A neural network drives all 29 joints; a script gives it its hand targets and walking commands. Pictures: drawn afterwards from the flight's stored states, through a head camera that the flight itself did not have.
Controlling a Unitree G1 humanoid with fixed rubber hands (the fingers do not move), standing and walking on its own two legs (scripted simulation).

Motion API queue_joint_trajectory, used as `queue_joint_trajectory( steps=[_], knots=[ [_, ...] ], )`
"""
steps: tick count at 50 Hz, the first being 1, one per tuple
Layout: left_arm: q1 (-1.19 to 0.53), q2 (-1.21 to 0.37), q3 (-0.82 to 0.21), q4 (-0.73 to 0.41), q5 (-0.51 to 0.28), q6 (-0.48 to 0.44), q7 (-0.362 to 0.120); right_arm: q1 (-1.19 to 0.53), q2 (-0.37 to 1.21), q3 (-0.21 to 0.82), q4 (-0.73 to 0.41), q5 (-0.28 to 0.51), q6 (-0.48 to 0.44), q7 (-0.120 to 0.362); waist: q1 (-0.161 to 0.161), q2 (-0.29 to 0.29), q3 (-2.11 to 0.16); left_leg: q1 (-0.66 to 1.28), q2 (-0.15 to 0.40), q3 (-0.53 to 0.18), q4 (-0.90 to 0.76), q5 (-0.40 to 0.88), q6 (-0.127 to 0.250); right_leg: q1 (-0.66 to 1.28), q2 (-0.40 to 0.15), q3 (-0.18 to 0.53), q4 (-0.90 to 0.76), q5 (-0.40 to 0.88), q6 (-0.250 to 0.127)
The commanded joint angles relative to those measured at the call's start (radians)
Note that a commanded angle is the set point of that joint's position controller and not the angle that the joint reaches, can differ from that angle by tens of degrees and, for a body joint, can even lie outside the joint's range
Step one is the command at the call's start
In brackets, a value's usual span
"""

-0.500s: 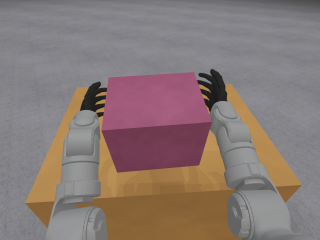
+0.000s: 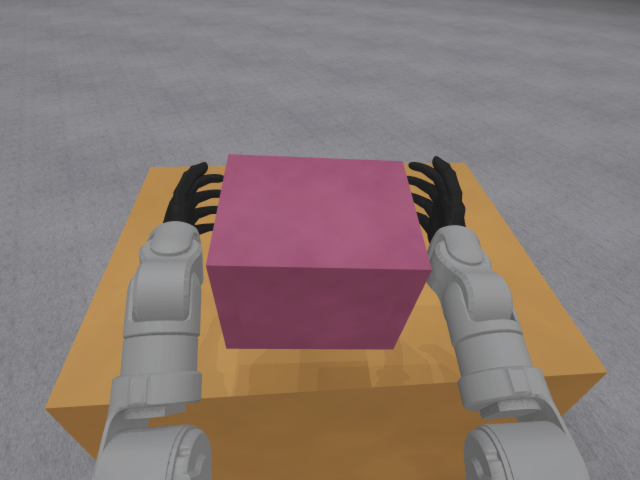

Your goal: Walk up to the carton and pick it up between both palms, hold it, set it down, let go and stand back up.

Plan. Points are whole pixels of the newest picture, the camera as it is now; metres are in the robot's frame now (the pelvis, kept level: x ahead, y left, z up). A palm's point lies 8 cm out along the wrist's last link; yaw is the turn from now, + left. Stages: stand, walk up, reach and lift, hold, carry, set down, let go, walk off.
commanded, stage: hold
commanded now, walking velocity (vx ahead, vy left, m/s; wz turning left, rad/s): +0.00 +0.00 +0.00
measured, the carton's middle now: (313, 255) +0.36 +0.00 +0.13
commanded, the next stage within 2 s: none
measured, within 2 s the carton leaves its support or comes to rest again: neither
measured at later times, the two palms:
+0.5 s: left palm (180, 229) +0.37 +0.16 +0.17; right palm (433, 214) +0.38 -0.14 +0.18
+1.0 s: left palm (179, 234) +0.34 +0.16 +0.18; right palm (446, 228) +0.35 -0.15 +0.18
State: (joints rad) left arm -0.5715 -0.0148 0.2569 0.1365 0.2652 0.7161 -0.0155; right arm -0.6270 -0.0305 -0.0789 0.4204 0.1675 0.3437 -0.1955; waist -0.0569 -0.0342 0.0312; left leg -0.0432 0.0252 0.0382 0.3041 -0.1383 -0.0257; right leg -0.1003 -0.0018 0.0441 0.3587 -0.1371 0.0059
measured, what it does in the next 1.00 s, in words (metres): stands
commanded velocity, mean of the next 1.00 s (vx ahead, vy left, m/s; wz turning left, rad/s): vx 0.00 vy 0.00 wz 0.00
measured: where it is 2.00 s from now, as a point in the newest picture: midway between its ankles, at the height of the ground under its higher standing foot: outside the picture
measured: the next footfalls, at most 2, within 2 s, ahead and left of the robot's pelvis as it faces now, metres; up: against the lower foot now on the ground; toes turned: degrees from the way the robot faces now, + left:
none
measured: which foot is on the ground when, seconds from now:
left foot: down 0.00-1.00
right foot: down 0.00-1.00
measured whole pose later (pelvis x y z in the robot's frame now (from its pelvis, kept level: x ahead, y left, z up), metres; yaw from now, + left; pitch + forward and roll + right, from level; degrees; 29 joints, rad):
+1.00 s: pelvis -0.01 +0.00 +0.00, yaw +0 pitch -8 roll +1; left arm -0.56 -0.01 0.25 0.09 0.27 0.73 -0.02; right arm -0.63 -0.03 -0.07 0.38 0.18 0.36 -0.20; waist -0.06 -0.03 0.06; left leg -0.04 0.02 0.04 0.30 -0.12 -0.03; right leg -0.10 0.00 0.04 0.36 -0.12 0.01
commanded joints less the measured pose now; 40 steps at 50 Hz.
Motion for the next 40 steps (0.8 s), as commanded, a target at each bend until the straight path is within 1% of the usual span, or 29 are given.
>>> queue_joint_trajectory(
  steps=[1, 5, 6, 8, 9, 10, 11, 13, 14, 15, 17, 19, 20, 21, 22, 23, 25, 26, 27, 28, 29, 31, 32, 35, 36, 37, 38, 39, 40],
  knots=[
    [-0.766, -0.492, -0.473, -0.234, -0.172, -0.106, -0.138, -0.802, 0.521, 0.447, -0.335, 0.109, -0.060, 0.134, -0.011, 0.045, -0.516, 0.125, -0.072, -0.009, -0.012, 0.154, 0.008, 0.152, 0.057, -0.108, -0.095, 0.126, 0.025],
    [-0.889, -0.480, -0.398, -0.138, -0.147, -0.136, -0.129, -0.839, 0.565, 0.354, -0.160, 0.033, -0.067, 0.174, 0.002, 0.019, -0.444, 0.027, -0.067, 0.008, -0.068, -0.061, 0.039, 0.068, 0.040, -0.099, -0.114, -0.101, 0.016],
    [-0.904, -0.483, -0.397, -0.127, -0.152, -0.137, -0.129, -0.855, 0.570, 0.346, -0.162, 0.014, -0.080, 0.187, 0.013, 0.012, -0.462, 0.028, -0.061, 0.008, -0.068, -0.086, 0.049, 0.057, 0.041, -0.099, -0.109, -0.136, 0.009],
    [-0.890, -0.477, -0.337, -0.008, -0.104, -0.129, -0.135, -0.846, 0.541, 0.265, -0.048, -0.027, -0.080, 0.211, -0.004, 0.020, -0.372, -0.003, -0.058, 0.017, -0.099, -0.163, 0.052, 0.030, 0.037, -0.103, -0.119, -0.222, 0.001],
    [-0.917, -0.470, -0.334, -0.014, -0.101, -0.140, -0.135, -0.822, 0.532, 0.237, -0.017, -0.048, -0.083, 0.216, -0.021, 0.021, -0.376, -0.041, -0.043, 0.009, -0.115, -0.212, 0.063, 0.050, 0.049, -0.116, -0.105, -0.235, 0.007],
    [-0.896, -0.457, -0.315, 0.065, -0.091, -0.133, -0.142, -0.814, 0.524, 0.194, 0.044, -0.075, -0.083, 0.230, -0.016, 0.025, -0.329, -0.057, -0.047, 0.018, -0.133, -0.267, 0.063, 0.021, 0.038, -0.108, -0.109, -0.301, 0.006],
    [-0.945, -0.457, -0.328, 0.017, -0.095, -0.148, -0.143, -0.811, 0.530, 0.190, 0.054, -0.081, -0.098, 0.232, -0.025, 0.041, -0.357, -0.110, -0.032, 0.011, -0.137, -0.278, 0.074, 0.079, 0.055, -0.114, -0.090, -0.262, 0.012],
    [-0.871, -0.445, -0.308, 0.081, -0.083, -0.145, -0.149, -0.764, 0.508, 0.172, 0.118, -0.106, -0.097, 0.241, -0.045, 0.049, -0.319, -0.121, -0.026, 0.008, -0.152, -0.311, 0.074, 0.089, 0.058, -0.113, -0.095, -0.225, 0.006],
    [-0.900, -0.443, -0.308, 0.034, -0.078, -0.159, -0.144, -0.750, 0.509, 0.176, 0.120, -0.100, -0.107, 0.240, -0.039, 0.060, -0.353, -0.129, -0.014, 0.004, -0.157, -0.261, 0.069, 0.163, 0.069, -0.131, -0.067, -0.118, 0.010],
    [-0.914, -0.462, -0.344, 0.008, -0.110, -0.173, -0.145, -0.753, 0.530, 0.184, 0.115, -0.106, -0.112, 0.239, -0.047, 0.042, -0.365, -0.073, -0.030, 0.017, -0.143, -0.205, 0.044, 0.108, 0.055, -0.130, -0.087, -0.127, 0.011],
    [-0.911, -0.455, -0.336, 0.025, -0.121, -0.189, -0.144, -0.779, 0.554, 0.198, 0.121, -0.098, -0.123, 0.242, -0.029, -0.003, -0.391, -0.012, -0.049, 0.026, -0.111, -0.129, 0.044, 0.063, 0.039, -0.109, -0.116, -0.139, 0.007],
    [-0.888, -0.422, -0.298, 0.064, -0.088, -0.178, -0.151, -0.747, 0.561, 0.187, 0.160, -0.098, -0.117, 0.240, -0.023, 0.003, -0.325, -0.038, -0.066, 0.034, -0.112, -0.143, 0.055, 0.076, 0.030, -0.100, -0.128, -0.157, 0.011],
    [-0.871, -0.447, -0.310, 0.025, -0.099, -0.180, -0.152, -0.784, 0.577, 0.214, 0.093, -0.078, -0.131, 0.235, -0.014, -0.005, -0.374, -0.012, -0.068, 0.036, -0.096, -0.070, 0.057, 0.101, 0.029, -0.102, -0.125, -0.100, 0.019],
    [-0.876, -0.457, -0.349, -0.034, -0.126, -0.188, -0.152, -0.769, 0.578, 0.242, 0.055, -0.068, -0.144, 0.231, -0.025, 0.005, -0.439, 0.019, -0.061, 0.035, -0.088, -0.027, 0.041, 0.122, 0.036, -0.108, -0.112, -0.038, 0.014],
    [-0.869, -0.454, -0.336, -0.031, -0.112, -0.198, -0.147, -0.774, 0.580, 0.257, 0.055, -0.055, -0.143, 0.221, -0.011, 0.006, -0.443, 0.035, -0.068, 0.037, -0.084, -0.027, 0.048, 0.118, 0.033, -0.102, -0.126, -0.044, 0.020],
    [-0.862, -0.466, -0.351, -0.046, -0.134, -0.195, -0.145, -0.796, 0.587, 0.292, 0.004, -0.040, -0.147, 0.213, -0.020, -0.002, -0.452, 0.031, -0.072, 0.039, -0.081, 0.006, 0.043, 0.145, 0.035, -0.107, -0.114, 0.011, 0.027],
    [-0.823, -0.465, -0.400, -0.145, -0.150, -0.202, -0.135, -0.780, 0.596, 0.376, -0.087, 0.005, -0.151, 0.193, -0.010, 0.013, -0.568, 0.075, -0.081, 0.029, -0.041, 0.131, 0.037, 0.231, 0.041, -0.100, -0.087, 0.197, 0.038],
    [-0.826, -0.466, -0.421, -0.191, -0.167, -0.209, -0.131, -0.768, 0.588, 0.407, -0.142, 0.030, -0.155, 0.181, -0.020, 0.026, -0.646, 0.106, -0.087, 0.024, -0.017, 0.200, 0.028, 0.269, 0.044, -0.105, -0.077, 0.277, 0.045],
    [-0.810, -0.473, -0.443, -0.181, -0.176, -0.202, -0.126, -0.781, 0.577, 0.410, -0.156, 0.050, -0.144, 0.169, -0.028, 0.028, -0.592, 0.079, -0.093, 0.018, -0.014, 0.205, 0.019, 0.274, 0.046, -0.098, -0.073, 0.315, 0.044],
    [-0.815, -0.499, -0.491, -0.264, -0.195, -0.210, -0.118, -0.754, 0.592, 0.460, -0.216, 0.080, -0.152, 0.162, -0.027, 0.056, -0.674, 0.137, -0.092, 0.009, 0.012, 0.286, 0.000, 0.300, 0.056, -0.108, -0.055, 0.394, 0.043],
    [-0.710, -0.526, -0.525, -0.260, -0.201, -0.192, -0.115, -0.738, 0.582, 0.486, -0.273, 0.113, -0.153, 0.147, -0.029, 0.079, -0.675, 0.169, -0.091, 0.004, 0.054, 0.400, -0.018, 0.308, 0.066, -0.099, -0.041, 0.505, 0.041],
    [-0.711, -0.509, -0.539, -0.354, -0.216, -0.186, -0.107, -0.701, 0.559, 0.515, -0.364, 0.144, -0.141, 0.133, -0.034, 0.070, -0.660, 0.222, -0.085, -0.016, 0.079, 0.501, -0.029, 0.288, 0.079, -0.107, -0.034, 0.550, 0.047],
    [-0.653, -0.494, -0.536, -0.365, -0.199, -0.174, -0.108, -0.676, 0.556, 0.531, -0.384, 0.159, -0.136, 0.122, -0.030, 0.078, -0.635, 0.215, -0.095, -0.004, 0.083, 0.540, -0.029, 0.307, 0.075, -0.100, -0.036, 0.635, 0.052],
    [-0.584, -0.464, -0.517, -0.389, -0.167, -0.128, -0.113, -0.619, 0.517, 0.561, -0.414, 0.182, -0.087, 0.100, -0.021, 0.085, -0.578, 0.223, -0.098, -0.013, 0.080, 0.550, -0.032, 0.326, 0.068, -0.100, -0.029, 0.655, 0.058],
    [-0.578, -0.464, -0.505, -0.398, -0.163, -0.118, -0.123, -0.618, 0.494, 0.550, -0.421, 0.186, -0.080, 0.101, -0.020, 0.075, -0.567, 0.223, -0.094, -0.016, 0.067, 0.526, -0.032, 0.327, 0.072, -0.110, -0.034, 0.604, 0.054],
    [-0.525, -0.449, -0.517, -0.434, -0.168, -0.097, -0.128, -0.582, 0.477, 0.571, -0.465, 0.198, -0.070, 0.098, -0.030, 0.073, -0.567, 0.225, -0.092, -0.015, 0.078, 0.573, -0.035, 0.345, 0.071, -0.105, -0.028, 0.647, 0.054],
    [-0.560, -0.457, -0.534, -0.439, -0.184, -0.095, -0.123, -0.635, 0.458, 0.553, -0.490, 0.198, -0.069, 0.098, -0.021, 0.080, -0.585, 0.228, -0.087, -0.017, 0.067, 0.546, -0.043, 0.308, 0.076, -0.117, -0.038, 0.577, 0.053],
    [-0.524, -0.435, -0.500, -0.389, -0.157, -0.075, -0.129, -0.614, 0.453, 0.544, -0.441, 0.200, -0.048, 0.095, -0.012, 0.076, -0.542, 0.211, -0.091, -0.011, 0.062, 0.512, -0.033, 0.320, 0.073, -0.108, -0.047, 0.556, 0.050],
    [-0.550, -0.427, -0.473, -0.334, -0.141, -0.065, -0.140, -0.607, 0.428, 0.505, -0.380, 0.183, -0.032, 0.100, -0.022, 0.064, -0.458, 0.178, -0.087, -0.011, 0.038, 0.418, -0.025, 0.279, 0.070, -0.112, -0.063, 0.446, 0.045]
  ],
)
